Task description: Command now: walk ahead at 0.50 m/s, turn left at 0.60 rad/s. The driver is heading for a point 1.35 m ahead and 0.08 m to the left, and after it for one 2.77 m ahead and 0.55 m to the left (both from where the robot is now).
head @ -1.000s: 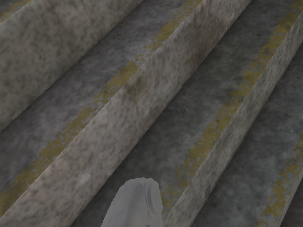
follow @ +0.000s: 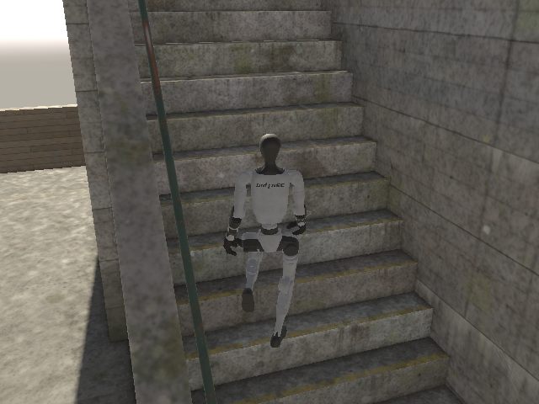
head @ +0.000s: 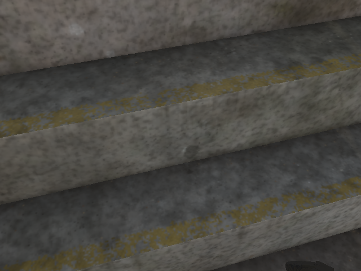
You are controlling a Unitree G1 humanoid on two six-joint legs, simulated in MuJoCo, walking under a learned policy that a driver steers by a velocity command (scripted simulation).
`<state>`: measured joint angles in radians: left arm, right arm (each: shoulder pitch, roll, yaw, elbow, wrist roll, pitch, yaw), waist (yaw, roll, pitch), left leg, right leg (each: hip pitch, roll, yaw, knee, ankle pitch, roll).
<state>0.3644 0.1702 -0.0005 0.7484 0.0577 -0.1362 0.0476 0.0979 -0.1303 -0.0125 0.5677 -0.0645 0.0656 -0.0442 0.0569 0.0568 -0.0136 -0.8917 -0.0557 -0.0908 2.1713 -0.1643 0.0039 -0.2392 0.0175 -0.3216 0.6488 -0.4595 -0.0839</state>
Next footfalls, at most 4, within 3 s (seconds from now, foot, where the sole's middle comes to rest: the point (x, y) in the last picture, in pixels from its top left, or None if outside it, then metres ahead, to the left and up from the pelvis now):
0.26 left None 0.00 0.07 -0.75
0.64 right None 0.33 -0.07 -0.52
1.16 left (128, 219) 0.46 0.19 -0.29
1.88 right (239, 64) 0.80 -0.07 -0.06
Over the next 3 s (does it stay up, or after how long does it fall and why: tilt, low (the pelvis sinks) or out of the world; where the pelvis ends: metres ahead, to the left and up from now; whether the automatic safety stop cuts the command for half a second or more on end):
stays up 0.83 0.08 0.90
